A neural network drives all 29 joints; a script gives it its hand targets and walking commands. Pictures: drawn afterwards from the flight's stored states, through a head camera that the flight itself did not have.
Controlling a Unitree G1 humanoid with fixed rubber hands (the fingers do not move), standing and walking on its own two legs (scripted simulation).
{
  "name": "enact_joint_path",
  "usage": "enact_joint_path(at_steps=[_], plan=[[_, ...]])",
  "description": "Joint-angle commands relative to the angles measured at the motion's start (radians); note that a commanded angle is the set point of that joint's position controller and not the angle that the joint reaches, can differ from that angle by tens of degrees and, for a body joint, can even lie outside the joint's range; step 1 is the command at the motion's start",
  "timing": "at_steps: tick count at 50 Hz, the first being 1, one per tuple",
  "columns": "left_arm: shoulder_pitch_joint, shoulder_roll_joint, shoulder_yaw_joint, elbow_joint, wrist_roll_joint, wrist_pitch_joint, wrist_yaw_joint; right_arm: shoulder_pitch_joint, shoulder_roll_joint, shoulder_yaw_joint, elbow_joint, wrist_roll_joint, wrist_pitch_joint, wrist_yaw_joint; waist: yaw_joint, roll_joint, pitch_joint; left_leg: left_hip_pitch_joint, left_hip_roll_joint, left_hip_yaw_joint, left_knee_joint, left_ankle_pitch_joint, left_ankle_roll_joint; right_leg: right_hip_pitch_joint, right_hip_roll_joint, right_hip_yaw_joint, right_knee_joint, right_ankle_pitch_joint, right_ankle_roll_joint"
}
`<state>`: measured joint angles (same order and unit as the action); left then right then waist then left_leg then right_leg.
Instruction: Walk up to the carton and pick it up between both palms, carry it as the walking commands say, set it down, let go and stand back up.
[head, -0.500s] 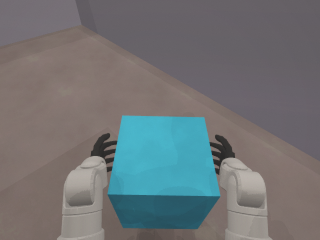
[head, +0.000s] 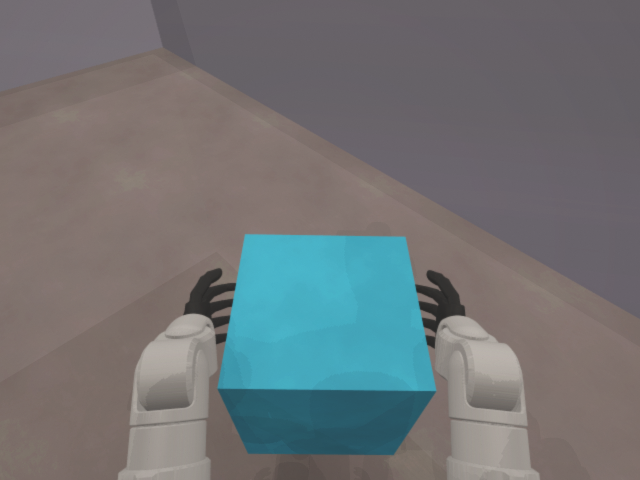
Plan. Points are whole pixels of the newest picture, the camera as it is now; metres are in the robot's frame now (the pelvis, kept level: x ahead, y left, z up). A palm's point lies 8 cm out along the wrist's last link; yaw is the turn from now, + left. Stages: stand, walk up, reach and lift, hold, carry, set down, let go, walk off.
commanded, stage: carry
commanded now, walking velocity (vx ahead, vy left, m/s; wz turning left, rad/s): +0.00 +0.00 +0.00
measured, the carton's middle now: (323, 350) +0.29 +0.00 -0.01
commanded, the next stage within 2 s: hold in 0.20 s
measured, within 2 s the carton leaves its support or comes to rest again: neither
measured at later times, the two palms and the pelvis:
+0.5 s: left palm (200, 379) +0.23 +0.14 +0.03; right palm (451, 375) +0.23 -0.15 +0.03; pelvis -0.02 +0.00 +0.01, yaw +0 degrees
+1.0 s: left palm (201, 346) +0.28 +0.15 +0.02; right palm (433, 350) +0.27 -0.14 +0.02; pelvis -0.05 +0.01 +0.00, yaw +0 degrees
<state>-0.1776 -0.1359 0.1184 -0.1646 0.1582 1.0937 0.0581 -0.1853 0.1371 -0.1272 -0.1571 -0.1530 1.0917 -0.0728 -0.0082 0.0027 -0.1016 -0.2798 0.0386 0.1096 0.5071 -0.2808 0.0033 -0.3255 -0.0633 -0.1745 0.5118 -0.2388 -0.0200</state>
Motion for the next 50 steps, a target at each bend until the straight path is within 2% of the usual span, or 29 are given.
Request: enact_joint_path(at_steps=[1, 10, 11, 12, 14, 16, 17, 18, 20, 21, 23, 25, 28, 32, 33, 34, 36, 38, 39, 44, 46, 50], plan=[[-0.448, -0.835, -0.603, -0.065, -0.327, -0.038, -0.216, -0.447, 0.864, 0.613, -0.068, 0.336, -0.033, 0.223, 0.001, -0.008, -0.243, 0.051, 0.105, -0.096, -0.065, 0.213, 0.016, 0.134, -0.116, 0.123, -0.066, 0.216, -0.008], [-0.436, -0.812, -0.584, -0.043, -0.304, -0.085, -0.213, -0.435, 0.847, 0.591, -0.042, 0.312, -0.079, 0.219, 0.002, -0.006, -0.246, 0.05, 0.106, -0.097, -0.068, 0.214, 0.019, 0.131, -0.116, 0.123, -0.069, 0.207, -0.01], [-0.136, -0.579, -0.261, 0.426, -0.076, -0.191, -0.19, -0.062, 0.578, 0.253, 0.483, 0.072, -0.17, 0.176, 0.01, 0.025, 0.143, 0.147, -0.107, -0.164, -0.174, 0.18, 0.033, 0.269, 0.114, 0.213, -0.177, 0.121, -0.042], [-0.15, -0.539, -0.332, 0.325, -0.073, -0.309, -0.18, -0.111, 0.56, 0.313, 0.302, 0.064, -0.292, 0.183, -0.037, -0.007, 0.114, 0.183, -0.112, -0.196, -0.169, 0.22, 0.054, 0.306, 0.111, 0.257, -0.158, 0.207, -0.047], [-0.189, -0.604, -0.439, 0.131, -0.106, -0.425, -0.186, -0.207, 0.619, 0.428, 0.103, 0.115, -0.397, 0.178, -0.045, -0.009, -0.056, 0.269, -0.103, -0.23, -0.151, 0.428, 0.058, 0.425, 0.126, 0.254, -0.132, 0.438, -0.037], [-0.259, -0.645, -0.522, -0.01, -0.172, -0.461, -0.177, -0.345, 0.674, 0.551, -0.058, 0.214, -0.433, 0.18, 0.017, -0.006, -0.188, 0.286, -0.079, -0.252, -0.138, 0.606, 0.053, 0.527, 0.148, 0.268, -0.122, 0.608, -0.036], [-0.257, -0.594, -0.516, -0.028, -0.173, -0.471, -0.165, -0.348, 0.637, 0.572, -0.104, 0.243, -0.436, 0.174, 0.023, 0.002, -0.221, 0.287, -0.087, -0.25, -0.143, 0.605, 0.048, 0.562, 0.138, 0.272, -0.125, 0.667, -0.031], [-0.291, -0.574, -0.521, -0.038, -0.181, -0.469, -0.157, -0.371, 0.631, 0.585, -0.096, 0.259, -0.437, 0.173, 0.042, 0.01, -0.198, 0.252, -0.081, -0.245, -0.162, 0.539, 0.035, 0.581, 0.15, 0.276, -0.143, 0.587, -0.035], [-0.287, -0.538, -0.53, -0.004, -0.186, -0.455, -0.159, -0.283, 0.603, 0.539, -0.038, 0.227, -0.421, 0.159, -0.026, -0.022, -0.145, 0.284, -0.09, -0.251, -0.173, 0.435, 0.027, 0.521, 0.144, 0.284, -0.172, 0.502, -0.017], [-0.277, -0.525, -0.522, 0.02, -0.18, -0.448, -0.157, -0.257, 0.585, 0.519, -0.008, 0.211, -0.415, 0.155, -0.035, -0.019, -0.119, 0.296, -0.091, -0.248, -0.18, 0.407, 0.026, 0.488, 0.143, 0.282, -0.184, 0.46, -0.011], [-0.247, -0.491, -0.473, 0.083, -0.147, -0.431, -0.148, -0.241, 0.554, 0.48, 0.056, 0.185, -0.406, 0.154, -0.015, 0.018, -0.05, 0.284, -0.094, -0.239, -0.203, 0.341, 0.025, 0.443, 0.143, 0.273, -0.211, 0.335, -0.012], [-0.26, -0.475, -0.44, 0.144, -0.128, -0.426, -0.151, -0.262, 0.538, 0.441, 0.101, 0.162, -0.401, 0.154, -0.023, 0.024, 0.006, 0.256, -0.099, -0.235, -0.219, 0.245, 0.032, 0.413, 0.143, 0.27, -0.226, 0.22, -0.012], [-0.365, -0.481, -0.399, 0.215, -0.117, -0.432, -0.159, -0.366, 0.548, 0.4, 0.159, 0.142, -0.396, 0.157, -0.021, 0.034, 0.037, 0.212, -0.113, -0.227, -0.224, 0.082, 0.048, 0.375, 0.141, 0.272, -0.225, 0.062, -0.012], [-0.513, -0.557, -0.363, 0.311, -0.106, -0.452, -0.18, -0.512, 0.615, 0.368, 0.241, 0.127, -0.385, 0.171, -0.024, 0.028, 0.029, 0.16, -0.11, -0.225, -0.212, -0.052, 0.076, 0.362, 0.147, 0.281, -0.206, -0.083, -0.006], [-0.652, -0.663, -0.366, 0.278, -0.129, -0.471, -0.207, -0.533, 0.727, 0.402, 0.316, 0.117, -0.398, 0.185, -0.07, -0.026, 0.002, 0.138, -0.106, -0.214, -0.144, -0.063, 0.054, 0.316, 0.099, 0.304, -0.216, -0.169, -0.02], [-0.681, -0.695, -0.323, 0.36, -0.093, -0.469, -0.218, -0.598, 0.779, 0.386, 0.362, 0.12, -0.398, 0.195, -0.038, -0.034, 0.005, 0.154, -0.109, -0.212, -0.119, -0.085, 0.049, 0.272, 0.085, 0.32, -0.238, -0.258, -0.019], [-0.752, -0.76, -0.259, 0.487, -0.044, -0.474, -0.246, -0.694, 0.872, 0.352, 0.443, 0.105, -0.402, 0.216, -0.005, -0.071, 0.018, 0.116, -0.11, -0.208, -0.093, -0.107, 0.054, 0.256, 0.075, 0.333, -0.24, -0.335, -0.017], [-0.796, -0.835, -0.207, 0.574, -0.003, -0.485, -0.272, -0.731, 0.937, 0.302, 0.515, 0.053, -0.414, 0.237, 0.007, -0.088, 0.005, 0.109, -0.112, -0.207, -0.087, -0.095, 0.055, 0.261, 0.071, 0.325, -0.221, -0.319, -0.012], [-0.816, -0.859, -0.186, 0.607, 0.011, -0.49, -0.281, -0.747, 0.949, 0.271, 0.552, 0.03, -0.423, 0.247, 0.01, -0.077, 0.0, 0.118, -0.112, -0.206, -0.089, -0.095, 0.055, 0.251, 0.074, 0.318, -0.21, -0.309, -0.013], [-0.859, -0.919, -0.099, 0.741, 0.059, -0.516, -0.299, -0.778, 0.891, 0.098, 0.703, -0.076, -0.475, 0.283, -0.033, 0.032, 0.028, 0.06, -0.089, -0.211, -0.139, -0.136, 0.052, 0.234, 0.115, 0.25, -0.123, -0.187, -0.029], [-0.854, -0.927, -0.075, 0.759, 0.068, -0.535, -0.296, -0.783, 0.865, 0.067, 0.73, -0.098, -0.498, 0.292, -0.035, 0.054, 0.032, 0.003, -0.074, -0.22, -0.154, -0.143, 0.053, 0.253, 0.13, 0.236, -0.083, -0.129, -0.028], [-0.819, -0.944, -0.105, 0.737, 0.054, -0.584, -0.28, -0.755, 0.839, 0.079, 0.733, -0.101, -0.561, 0.303, -0.039, 0.046, -0.041, -0.01, -0.07, -0.227, -0.129, -0.018, 0.033, 0.245, 0.144, 0.231, -0.041, 0.023, -0.03]])
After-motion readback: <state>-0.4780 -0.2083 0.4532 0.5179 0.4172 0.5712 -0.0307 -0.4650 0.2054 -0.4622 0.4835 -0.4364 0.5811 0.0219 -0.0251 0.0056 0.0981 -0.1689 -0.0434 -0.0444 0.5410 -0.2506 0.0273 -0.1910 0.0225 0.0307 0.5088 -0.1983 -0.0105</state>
